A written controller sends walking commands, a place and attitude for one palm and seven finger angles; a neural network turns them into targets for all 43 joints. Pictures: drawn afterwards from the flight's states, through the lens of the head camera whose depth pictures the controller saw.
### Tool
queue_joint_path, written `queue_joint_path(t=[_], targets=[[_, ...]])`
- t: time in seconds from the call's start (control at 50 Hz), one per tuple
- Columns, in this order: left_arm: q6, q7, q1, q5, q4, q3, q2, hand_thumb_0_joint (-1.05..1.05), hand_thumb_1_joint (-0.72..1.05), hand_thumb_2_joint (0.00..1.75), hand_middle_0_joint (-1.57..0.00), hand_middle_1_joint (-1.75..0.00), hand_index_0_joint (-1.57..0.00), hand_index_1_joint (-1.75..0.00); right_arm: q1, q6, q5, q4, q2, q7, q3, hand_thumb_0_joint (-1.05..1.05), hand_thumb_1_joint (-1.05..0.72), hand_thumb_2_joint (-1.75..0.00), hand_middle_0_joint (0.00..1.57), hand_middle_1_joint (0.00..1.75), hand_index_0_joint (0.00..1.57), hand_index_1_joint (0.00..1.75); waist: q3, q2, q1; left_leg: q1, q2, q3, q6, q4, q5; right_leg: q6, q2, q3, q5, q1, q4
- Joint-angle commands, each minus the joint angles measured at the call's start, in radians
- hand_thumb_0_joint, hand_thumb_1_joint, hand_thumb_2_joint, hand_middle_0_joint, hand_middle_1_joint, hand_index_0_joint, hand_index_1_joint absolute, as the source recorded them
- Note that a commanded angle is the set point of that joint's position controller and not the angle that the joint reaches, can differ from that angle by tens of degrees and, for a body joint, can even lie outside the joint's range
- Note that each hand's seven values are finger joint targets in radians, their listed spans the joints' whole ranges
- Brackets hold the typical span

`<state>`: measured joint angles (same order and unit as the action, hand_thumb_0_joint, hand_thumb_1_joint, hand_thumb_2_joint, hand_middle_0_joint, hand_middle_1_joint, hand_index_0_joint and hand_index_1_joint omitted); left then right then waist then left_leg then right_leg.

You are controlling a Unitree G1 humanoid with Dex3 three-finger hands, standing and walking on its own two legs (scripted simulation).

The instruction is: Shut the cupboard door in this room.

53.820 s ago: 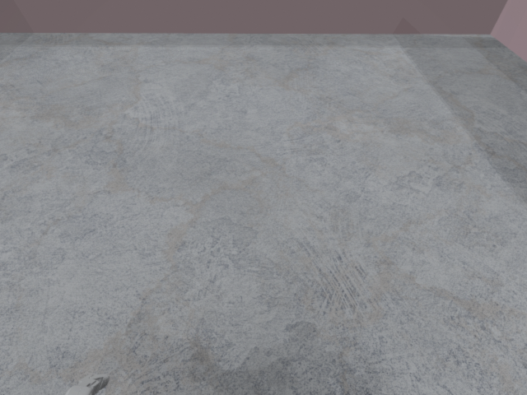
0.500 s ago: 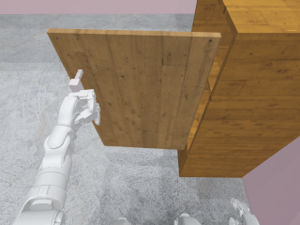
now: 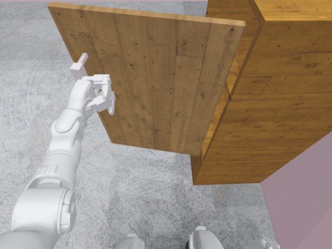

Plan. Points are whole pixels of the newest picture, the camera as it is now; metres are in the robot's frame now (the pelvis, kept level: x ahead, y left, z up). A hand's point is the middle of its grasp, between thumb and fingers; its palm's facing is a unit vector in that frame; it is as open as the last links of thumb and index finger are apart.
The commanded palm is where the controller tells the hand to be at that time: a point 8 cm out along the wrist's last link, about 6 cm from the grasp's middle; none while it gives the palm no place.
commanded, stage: push the door shut along its arc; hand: left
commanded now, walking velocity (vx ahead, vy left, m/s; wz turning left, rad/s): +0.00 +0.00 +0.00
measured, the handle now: (88, 80) +0.52 +0.19 +0.08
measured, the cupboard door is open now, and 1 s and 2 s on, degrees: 79 64 55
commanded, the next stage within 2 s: pull the fist back off the door in 1.02 s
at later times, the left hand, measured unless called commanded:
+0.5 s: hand (126, 83) +0.50 +0.09 +0.09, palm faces -0.37 -0.93 -0.02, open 3.0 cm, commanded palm +0.50 +0.14 +0.09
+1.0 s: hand (137, 72) +0.54 +0.06 +0.09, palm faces -0.46 -0.89 -0.02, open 3.5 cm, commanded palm +0.56 +0.10 +0.09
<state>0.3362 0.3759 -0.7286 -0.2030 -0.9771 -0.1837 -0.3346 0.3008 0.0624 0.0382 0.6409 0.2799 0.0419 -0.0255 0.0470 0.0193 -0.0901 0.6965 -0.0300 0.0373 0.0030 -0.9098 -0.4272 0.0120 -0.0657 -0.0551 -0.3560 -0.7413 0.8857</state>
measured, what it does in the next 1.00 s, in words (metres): stands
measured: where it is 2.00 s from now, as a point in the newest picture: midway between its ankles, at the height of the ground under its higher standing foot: outside the picture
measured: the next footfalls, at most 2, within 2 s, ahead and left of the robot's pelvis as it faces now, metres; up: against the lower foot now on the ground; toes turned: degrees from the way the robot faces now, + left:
none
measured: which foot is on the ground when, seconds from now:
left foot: down 0.00-1.00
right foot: down 0.00-1.00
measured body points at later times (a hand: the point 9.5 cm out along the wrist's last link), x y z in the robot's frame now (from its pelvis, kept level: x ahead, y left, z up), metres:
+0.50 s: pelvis +0.00 +0.00 -0.01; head +0.12 -0.01 +0.42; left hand +0.51 +0.14 +0.09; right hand +0.02 -0.28 -0.13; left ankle +0.01 +0.12 -0.69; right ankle +0.04 -0.13 -0.69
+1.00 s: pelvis -0.01 +0.00 -0.03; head +0.15 +0.00 +0.39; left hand +0.56 +0.11 +0.09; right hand +0.00 -0.28 -0.14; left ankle +0.01 +0.12 -0.69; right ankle +0.04 -0.13 -0.69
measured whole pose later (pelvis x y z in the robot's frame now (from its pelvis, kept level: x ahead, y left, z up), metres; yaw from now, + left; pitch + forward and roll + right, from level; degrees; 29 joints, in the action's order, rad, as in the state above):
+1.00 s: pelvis -0.01 +0.00 -0.03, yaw -1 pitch +22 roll -2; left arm 0.24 0.48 -1.24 -0.14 -1.28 -0.16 -0.49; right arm 0.33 0.10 0.00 0.70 0.30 0.05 -0.03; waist 0.06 0.04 -0.21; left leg 1.00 -0.05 0.01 0.00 -1.09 -0.48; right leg 0.01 -0.05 -0.07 -0.38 -1.03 1.02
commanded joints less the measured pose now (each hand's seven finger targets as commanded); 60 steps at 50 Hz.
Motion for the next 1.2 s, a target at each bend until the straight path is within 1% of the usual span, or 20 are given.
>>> queue_joint_path(t=[0.0,0.08,0.14,0.16,0.26,0.3,0.4,0.44,0.52,0.58,0.64,0.72,0.82,0.88,1.0,1.04,1.1,1.12,1.14,1.18], targets=[[0.078,0.02,-0.539,-0.002,0.167,-0.014,-0.173,0.0,0.9,0.9,-1.3,-1.5,-1.3,-1.5,0.075,0.029,0.0,-0.08,0.159,0.012,0.054,0.0,-0.9,-0.9,0.2,0.3,0.2,0.3,0.389,0.008,-0.053,-0.158,0.032,-0.061,0.015,0.125,0.179,-0.035,0.064,0.018,0.17,0.142,-0.092],[0.082,0.041,-0.569,-0.004,0.144,-0.022,-0.185,0.0,0.9,0.9,-1.3,-1.5,-1.3,-1.5,0.092,0.028,-0.003,-0.077,0.166,0.007,0.057,0.0,-0.9,-0.9,0.2,0.3,0.2,0.3,0.448,0.043,-0.056,-0.184,0.033,-0.064,0.014,0.104,0.225,-0.039,0.067,0.018,0.205,0.133,-0.076],[0.058,0.047,-0.624,-0.001,0.08,-0.063,-0.246,0.0,0.9,0.9,-1.3,-1.5,-1.3,-1.5,0.112,0.021,-0.002,-0.065,0.174,0.011,0.054,0.0,-0.9,-0.9,0.2,0.3,0.2,0.3,0.411,-0.026,-0.078,-0.101,0.033,-0.057,0.023,0.097,0.171,-0.031,0.069,0.029,0.177,0.146,-0.085],[0.058,0.046,-0.631,0.0,0.065,-0.1,-0.289,0.0,0.9,0.9,-1.3,-1.5,-1.3,-1.5,0.118,0.019,-0.005,-0.065,0.18,0.015,0.054,0.0,-0.9,-0.9,0.2,0.3,0.2,0.3,0.419,-0.017,-0.068,-0.095,0.035,-0.057,0.025,0.093,0.181,-0.035,0.071,0.029,0.187,0.154,-0.077],[0.065,0.057,-0.638,0.011,0.083,-0.099,-0.286,0.0,0.9,0.9,-1.3,-1.5,-1.3,-1.5,0.141,0.02,-0.012,-0.071,0.175,0.01,0.059,0.0,-0.9,-0.9,0.2,0.3,0.2,0.3,0.525,0.048,-0.063,-0.155,0.031,-0.062,0.021,0.062,0.291,-0.036,0.074,0.026,0.268,0.141,-0.045],[0.056,0.063,-0.651,0.012,0.067,-0.086,-0.27,0.0,0.9,0.9,-1.3,-1.5,-1.3,-1.5,0.15,0.015,-0.012,-0.066,0.175,0.007,0.062,0.0,-0.9,-0.9,0.2,0.3,0.2,0.3,0.513,0.012,-0.078,-0.134,0.026,-0.059,0.022,0.053,0.287,-0.029,0.074,0.026,0.274,0.133,-0.048],[0.033,0.079,-0.679,0.014,0.056,-0.07,-0.256,0.0,0.9,0.9,-1.3,-1.5,-1.3,-1.5,0.164,0.002,-0.012,-0.065,0.177,0.007,0.067,0.0,-0.9,-0.9,0.2,0.3,0.2,0.3,0.51,0.007,-0.092,-0.122,0.028,-0.052,0.027,0.04,0.304,-0.027,0.079,0.029,0.308,0.133,-0.05],[0.025,0.084,-0.732,0.017,0.044,-0.079,-0.286,0.0,0.9,0.9,-1.3,-1.5,-1.3,-1.5,0.172,-0.002,-0.012,-0.056,0.181,0.012,0.065,0.0,-0.9,-0.9,0.2,0.3,0.2,0.3,0.48,-0.024,-0.111,-0.073,0.03,-0.047,0.033,0.039,0.248,-0.023,0.079,0.036,0.278,0.143,-0.06],[0.027,0.104,-0.784,0.014,0.05,-0.051,-0.266,0.0,0.9,0.9,-1.3,-1.5,-1.3,-1.5,0.173,0.002,-0.012,-0.047,0.181,0.017,0.065,0.0,-0.9,-0.9,0.2,0.3,0.2,0.3,0.51,0.034,-0.12,-0.119,0.03,-0.056,0.031,0.027,0.271,-0.029,0.08,0.032,0.275,0.099,-0.052],[0.024,0.116,-0.836,0.01,0.041,0.0,-0.214,0.0,0.9,0.9,-1.3,-1.5,-1.3,-1.5,0.174,0.01,-0.017,-0.028,0.179,0.017,0.064,0.0,-0.9,-0.9,0.2,0.3,0.2,0.3,0.524,0.074,-0.14,-0.167,0.027,-0.068,0.029,0.007,0.296,-0.03,0.083,0.021,0.264,0.028,-0.041],[0.005,0.113,-0.887,0.019,-0.018,-0.014,-0.247,0.0,0.9,0.9,-1.3,-1.5,-1.3,-1.5,0.183,0.014,-0.016,-0.015,0.188,0.022,0.062,0.0,-0.9,-0.9,0.2,0.3,0.2,0.3,0.469,0.015,-0.167,-0.097,0.025,-0.072,0.036,0.002,0.215,-0.028,0.085,0.023,0.195,0.006,-0.049],[-0.001,0.115,-0.971,0.025,-0.012,0.027,-0.206,0.0,0.9,0.9,-1.3,-1.5,-1.3,-1.5,0.185,0.031,-0.024,0.001,0.188,0.023,0.061,0.0,-0.9,-0.9,0.2,0.3,0.2,0.3,0.513,0.088,-0.18,-0.143,0.024,-0.086,0.034,-0.02,0.24,-0.033,0.083,0.015,0.179,-0.063,-0.028],[-0.023,0.123,-1.025,0.031,-0.059,0.026,-0.21,0.0,0.9,0.9,-1.3,-1.5,-1.3,-1.5,0.194,0.043,-0.028,0.015,0.192,0.025,0.06,0.0,-0.9,-0.9,0.2,0.3,0.2,0.3,0.523,0.08,-0.202,-0.119,0.023,-0.089,0.038,-0.047,0.237,-0.034,0.086,0.011,0.17,-0.095,-0.014],[-0.027,0.128,-1.069,0.041,-0.047,0.018,-0.234,0.0,0.9,0.9,-1.3,-1.5,-1.3,-1.5,0.205,0.052,-0.033,0.02,0.194,0.026,0.06,0.0,-0.9,-0.9,0.2,0.3,0.2,0.3,0.583,0.108,-0.203,-0.136,0.023,-0.094,0.038,-0.064,0.265,-0.038,0.088,0.008,0.182,-0.105,0.006],[-0.055,0.126,-1.124,0.062,-0.103,0.023,-0.229,0.0,0.9,0.9,-1.3,-1.5,-1.3,-1.5,0.228,0.056,-0.041,0.035,0.197,0.023,0.059,0.0,-0.9,-0.9,0.2,0.3,0.2,0.3,0.562,0.117,-0.228,-0.112,0.016,-0.103,0.037,-0.09,0.265,-0.039,0.093,-0.004,0.165,-0.167,0.025],[-0.063,0.125,-1.14,0.069,-0.11,0.021,-0.233,0.0,0.9,0.9,-1.3,-1.5,-1.3,-1.5,0.235,0.057,-0.043,0.034,0.197,0.021,0.06,0.0,-0.9,-0.9,0.2,0.3,0.2,0.3,0.577,0.095,-0.236,-0.094,0.019,-0.098,0.041,-0.1,0.264,-0.037,0.094,0.0,0.174,-0.155,0.026],[-0.071,0.126,-1.159,0.081,-0.125,0.024,-0.231,0.0,0.9,0.9,-1.3,-1.5,-1.3,-1.5,0.249,0.056,-0.048,0.044,0.198,0.02,0.061,0.0,-0.9,-0.9,0.2,0.3,0.2,0.3,0.594,0.12,-0.239,-0.118,0.016,-0.106,0.037,-0.111,0.295,-0.041,0.096,-0.009,0.179,-0.191,0.04],[-0.088,-0.069,-1.139,0.01,-0.102,-0.189,-0.277,0.0,0.9,0.9,-1.3,-1.5,-1.3,-1.5,0.298,0.061,-0.052,0.007,0.166,0.002,0.048,0.0,-0.9,-0.9,0.2,0.3,0.2,0.3,0.627,0.183,-0.17,-0.065,0.005,-0.124,0.015,-0.088,0.283,-0.037,0.085,-0.001,0.167,-0.163,0.038],[-0.099,-0.164,-1.073,0.039,-0.128,-0.14,-0.205,0.0,0.9,0.9,-1.3,-1.5,-1.3,-1.5,0.299,0.062,-0.06,0.005,0.159,-0.022,0.048,0.0,-0.9,-0.9,0.2,0.3,0.2,0.3,0.633,0.167,-0.177,-0.071,0.002,-0.125,0.009,-0.078,0.286,-0.029,0.084,-0.005,0.167,-0.155,0.042],[-0.091,-0.278,-0.986,0.055,-0.122,-0.154,-0.145,0.0,0.9,0.9,-1.3,-1.5,-1.3,-1.5,0.318,0.053,-0.078,-0.008,0.156,-0.049,0.062,0.0,-0.9,-0.9,0.2,0.3,0.2,0.3,0.634,0.09,-0.171,-0.078,-0.007,-0.13,0.004,-0.073,0.342,-0.02,0.084,-0.02,0.202,-0.131,0.05]])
